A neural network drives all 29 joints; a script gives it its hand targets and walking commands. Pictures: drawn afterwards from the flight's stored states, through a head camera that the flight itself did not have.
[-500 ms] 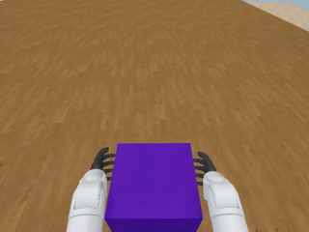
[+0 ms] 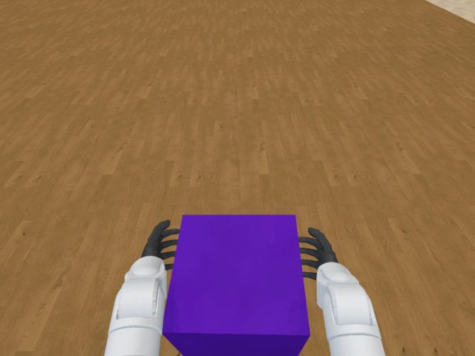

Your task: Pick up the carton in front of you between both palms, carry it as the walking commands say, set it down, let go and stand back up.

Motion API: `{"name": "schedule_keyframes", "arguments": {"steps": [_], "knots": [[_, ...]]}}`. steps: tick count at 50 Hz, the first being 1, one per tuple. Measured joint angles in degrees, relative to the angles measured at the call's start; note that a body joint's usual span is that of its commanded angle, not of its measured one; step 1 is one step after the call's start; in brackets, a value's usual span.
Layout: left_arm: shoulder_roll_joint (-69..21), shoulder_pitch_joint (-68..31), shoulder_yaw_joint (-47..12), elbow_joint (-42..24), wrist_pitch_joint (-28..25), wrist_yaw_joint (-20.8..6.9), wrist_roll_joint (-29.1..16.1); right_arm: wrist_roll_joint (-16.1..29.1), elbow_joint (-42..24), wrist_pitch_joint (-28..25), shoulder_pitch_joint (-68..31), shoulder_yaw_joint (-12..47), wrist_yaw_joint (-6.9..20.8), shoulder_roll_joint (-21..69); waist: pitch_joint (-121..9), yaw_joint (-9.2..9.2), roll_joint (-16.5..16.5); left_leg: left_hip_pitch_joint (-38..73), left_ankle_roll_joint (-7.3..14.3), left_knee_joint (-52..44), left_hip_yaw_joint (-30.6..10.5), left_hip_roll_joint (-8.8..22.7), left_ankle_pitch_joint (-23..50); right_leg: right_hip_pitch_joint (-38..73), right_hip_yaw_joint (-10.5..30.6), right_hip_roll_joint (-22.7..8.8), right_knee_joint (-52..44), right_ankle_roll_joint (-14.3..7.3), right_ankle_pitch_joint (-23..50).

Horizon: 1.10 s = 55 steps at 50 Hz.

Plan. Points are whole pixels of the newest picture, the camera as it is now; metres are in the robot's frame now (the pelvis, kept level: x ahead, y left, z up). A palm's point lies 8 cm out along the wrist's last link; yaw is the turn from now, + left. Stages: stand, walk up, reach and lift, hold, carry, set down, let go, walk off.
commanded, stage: hold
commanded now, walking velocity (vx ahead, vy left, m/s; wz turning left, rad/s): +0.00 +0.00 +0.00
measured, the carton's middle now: (239, 293) +0.29 -0.01 -0.07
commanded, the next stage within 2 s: set down in 0.14 s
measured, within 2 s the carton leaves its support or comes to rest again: neither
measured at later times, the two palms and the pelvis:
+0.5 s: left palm (151, 275) +0.29 +0.15 +0.00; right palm (306, 258) +0.32 -0.14 -0.02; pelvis -0.03 -0.05 -0.02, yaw +8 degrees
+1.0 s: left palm (173, 296) +0.34 +0.14 -0.20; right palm (290, 286) +0.37 -0.15 -0.22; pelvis -0.06 -0.05 -0.15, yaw +9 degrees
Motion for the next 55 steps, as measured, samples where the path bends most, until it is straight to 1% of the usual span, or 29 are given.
{"name": "schedule_keyframes", "arguments": {"steps": [1, 2, 4, 6, 9, 11, 15, 21, 24, 27, 31, 35, 38, 41, 44, 47, 51, 55], "knots": [[0.0, 0.0, 0.1, 0.4, -0.3, 0.2, 0.0, 0.1, -0.2, -0.2, 0.4, 0.2, 0.2, 0.0, 0.5, 0.03, -0.3, 0.8, -0.1, -1.2, -1.0, -0.6, 0.8, 1.2, 2.0, 0.3, -0.9, 0.2, 0.8], [0.0, 0.0, 0.3, 0.7, -0.6, 0.2, 0.0, 0.1, 0.0, -0.4, 0.5, 0.3, 0.3, -0.1, 0.9, 0.48, -0.4, 1.6, -0.1, -2.1, -1.7, -1.0, 1.5, 2.1, 2.4, 0.2, -1.5, 0.7, 0.6], [0.1, 0.3, 0.9, 0.6, -0.7, 0.3, -0.5, -0.2, 1.1, -0.8, 0.1, 0.6, 0.4, 0.0, 1.4, 1.49, -0.1, 2.5, -0.3, -3.1, -2.6, -1.2, 2.3, 3.2, 2.4, 0.2, -2.1, 1.0, 0.4], [0.1, 0.2, 1.5, 0.7, -0.6, 0.1, -0.7, -0.9, 2.2, -1.2, -0.6, 0.6, 0.4, 0.1, 1.7, 1.76, 0.0, 2.8, -0.4, -3.2, -4.0, -1.6, 2.7, 4.2, 3.7, 0.6, -2.5, 1.1, 0.6], [0.0, -0.3, 2.5, 1.5, -0.7, -0.5, -0.7, -1.8, 4.2, -1.4, -2.2, -0.2, 0.4, 0.4, 1.8, 2.23, 0.6, 3.1, -0.8, -2.9, -5.5, -1.6, 2.9, 5.0, 2.7, 0.5, -2.3, 1.1, 0.1], [-0.3, -1.5, 3.7, 3.0, -1.0, -1.2, -0.2, -2.7, 6.0, -1.6, -3.9, -1.5, 0.3, 0.7, 2.0, 2.14, 1.1, 2.9, -1.0, -2.3, -6.3, -1.5, 2.9, 5.2, 2.4, 0.8, -2.0, 1.1, 0.0], [-1.8, -6.8, 8.6, 9.3, -3.0, -2.4, 3.2, -5.5, 11.9, -3.1, -9.3, -6.9, -0.1, 2.1, 2.8, 1.45, 1.2, 1.4, -1.4, 0.0, -7.9, -1.4, 2.4, 4.3, 2.6, 1.7, 0.2, 0.7, -0.8], [-2.7, -16.2, 17.4, 18.8, -8.5, -3.3, 10.1, -10.6, 20.7, -9.2, -17.8, -16.7, -0.5, 4.5, 4.2, 1.52, 0.9, -5.3, -1.8, 6.6, -9.0, -0.7, 0.2, -2.1, 2.2, 2.9, 6.5, -0.6, -3.0], [-2.5, -19.7, 20.5, 21.4, -11.7, -3.7, 12.6, -12.3, 23.0, -12.8, -20.5, -19.6, -0.4, 5.2, 4.4, 1.84, 0.6, -11.4, -2.2, 10.4, -9.3, -0.5, -0.8, -8.2, 1.9, 3.2, 10.3, -1.1, -3.9], [-2.2, -21.3, 21.9, 22.3, -15.4, -4.0, 13.3, -13.1, 24.2, -16.9, -22.0, -20.7, -0.7, 5.5, 4.2, 1.99, 0.4, -19.1, -2.6, 14.0, -9.4, -0.6, -1.3, -16.1, 1.8, 3.2, 13.9, -1.5, -4.4], [-1.4, -22.3, 21.1, 22.1, -21.0, -3.9, 11.3, -11.6, 24.3, -23.2, -22.5, -19.7, -1.9, 4.9, 4.2, 2.03, 0.1, -31.0, -3.1, 18.9, -9.4, -1.0, -1.8, -28.1, 1.9, 3.0, 19.0, -1.8, -4.8], [-0.6, -23.3, 18.9, 21.3, -25.9, -2.8, 7.0, -7.6, 23.2, -28.3, -22.5, -17.0, -3.8, 3.5, 3.5, 2.27, 0.1, -43.8, -3.9, 25.0, -9.2, -1.4, -2.7, -41.1, 2.2, 2.8, 24.9, -1.8, -5.4], [-0.1, -23.7, 16.7, 20.1, -28.0, -1.4, 3.2, -4.2, 21.4, -30.0, -22.5, -14.4, -5.3, 2.3, 1.1, 2.41, 0.3, -53.5, -4.5, 30.2, -9.1, -1.6, -3.9, -50.8, 2.3, 2.7, 29.8, -1.7, -6.2], [0.3, -24.3, 15.2, 18.7, -28.5, 0.1, 0.0, -1.8, 19.9, -30.2, -23.1, -12.6, -6.2, 1.3, -2.4, 2.37, 0.6, -62.2, -4.6, 35.7, -9.2, -2.0, -5.4, -59.4, 2.3, 2.5, 34.9, -1.5, -7.6], [0.1, -25.3, 15.1, 17.8, -27.9, 1.1, -1.7, -1.0, 19.3, -29.4, -24.6, -12.4, -6.2, 0.6, -5.9, 2.24, 1.1, -69.0, -4.5, 40.7, -9.2, -2.4, -7.1, -66.2, 2.3, 2.2, 39.7, -1.2, -9.1], [-0.4, -26.7, 16.2, 17.7, -26.7, 1.3, -1.8, -1.5, 20.1, -27.7, -26.8, -13.7, -5.5, 0.1, -8.8, 2.03, 1.6, -74.1, -4.3, 45.0, -9.0, -2.8, -8.7, -71.3, 2.5, 2.0, 43.7, -1.0, -10.4], [-1.0, -28.5, 17.6, 18.7, -25.1, 1.5, -0.9, -2.8, 22.5, -25.8, -29.6, -15.5, -4.0, -1.2, -11.7, 1.57, 2.1, -79.5, -3.8, 49.5, -8.6, -3.3, -10.3, -76.8, 2.9, 1.7, 48.0, -0.5, -11.8], [-1.5, -29.4, 17.6, 19.8, -24.6, 2.5, -0.4, -3.2, 25.0, -25.3, -31.5, -16.3, -2.8, -3.0, -13.7, 0.94, 2.1, -84.7, -3.4, 53.3, -8.1, -3.7, -11.6, -82.0, 3.5, 1.5, 51.9, -0.1, -12.9]]}}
